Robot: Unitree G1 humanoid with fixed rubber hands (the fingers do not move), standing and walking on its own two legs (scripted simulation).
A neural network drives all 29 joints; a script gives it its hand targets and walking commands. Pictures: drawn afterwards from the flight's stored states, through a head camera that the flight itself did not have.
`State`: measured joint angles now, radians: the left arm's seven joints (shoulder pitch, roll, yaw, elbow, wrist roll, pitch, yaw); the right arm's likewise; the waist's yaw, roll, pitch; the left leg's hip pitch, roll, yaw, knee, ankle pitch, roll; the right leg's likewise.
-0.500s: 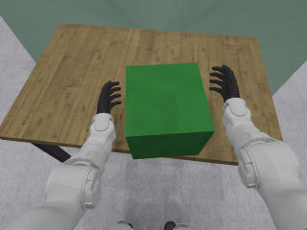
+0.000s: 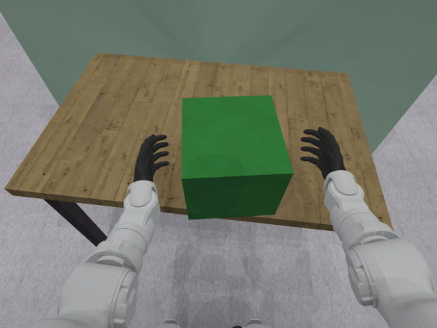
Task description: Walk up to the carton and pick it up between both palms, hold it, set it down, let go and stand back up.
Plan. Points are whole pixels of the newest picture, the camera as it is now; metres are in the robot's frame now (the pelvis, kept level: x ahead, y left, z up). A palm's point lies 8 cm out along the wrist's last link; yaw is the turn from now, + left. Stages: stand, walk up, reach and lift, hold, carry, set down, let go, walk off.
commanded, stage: set down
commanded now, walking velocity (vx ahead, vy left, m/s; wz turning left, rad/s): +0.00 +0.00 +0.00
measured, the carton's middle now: (229, 157) +0.48 +0.00 -0.02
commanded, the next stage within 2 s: none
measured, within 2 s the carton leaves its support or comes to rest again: neither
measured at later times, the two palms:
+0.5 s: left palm (134, 207) +0.32 +0.18 +0.02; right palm (346, 202) +0.35 -0.22 +0.02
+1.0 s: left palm (124, 243) +0.25 +0.18 +0.02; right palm (368, 244) +0.27 -0.24 +0.03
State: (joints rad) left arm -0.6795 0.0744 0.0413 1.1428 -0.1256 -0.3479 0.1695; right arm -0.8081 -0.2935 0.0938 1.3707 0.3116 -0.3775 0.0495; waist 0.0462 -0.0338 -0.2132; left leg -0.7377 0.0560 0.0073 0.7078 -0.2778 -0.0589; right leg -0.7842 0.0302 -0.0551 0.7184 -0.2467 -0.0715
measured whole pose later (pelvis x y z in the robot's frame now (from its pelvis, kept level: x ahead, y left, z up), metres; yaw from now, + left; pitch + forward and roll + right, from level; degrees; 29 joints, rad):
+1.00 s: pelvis +0.04 +0.01 +0.03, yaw +1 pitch +0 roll +0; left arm 0.13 0.05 -0.07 0.50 -0.03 -0.29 0.19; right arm -0.05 -0.32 0.06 0.94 0.35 -0.50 0.18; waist 0.01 -0.05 -0.06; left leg -0.18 0.04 -0.01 0.42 -0.24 -0.05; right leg -0.22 0.03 -0.04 0.45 -0.22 -0.05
